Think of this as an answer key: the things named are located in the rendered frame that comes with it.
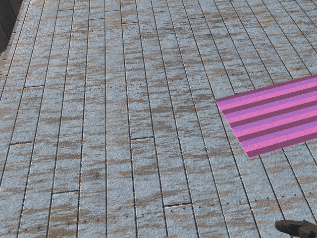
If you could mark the right robot hand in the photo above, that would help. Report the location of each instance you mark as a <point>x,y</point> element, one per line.
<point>301,229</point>

